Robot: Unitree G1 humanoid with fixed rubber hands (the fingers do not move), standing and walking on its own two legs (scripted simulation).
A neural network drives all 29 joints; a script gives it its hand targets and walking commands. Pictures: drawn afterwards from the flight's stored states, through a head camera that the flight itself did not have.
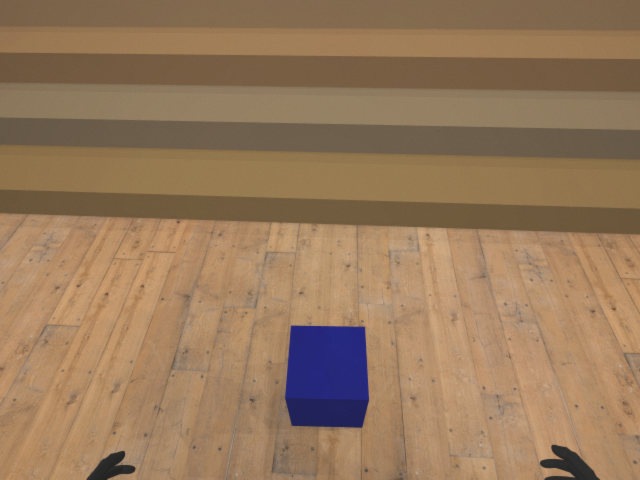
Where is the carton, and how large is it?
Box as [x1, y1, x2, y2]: [285, 326, 368, 427]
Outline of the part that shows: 291,326 285,399 292,425 361,427 368,401 364,327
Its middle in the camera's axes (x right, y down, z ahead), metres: +0.03 +0.42 +1.13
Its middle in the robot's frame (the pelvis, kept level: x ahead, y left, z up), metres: +0.48 +0.01 -0.66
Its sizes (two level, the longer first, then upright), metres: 0.210 0.200 0.250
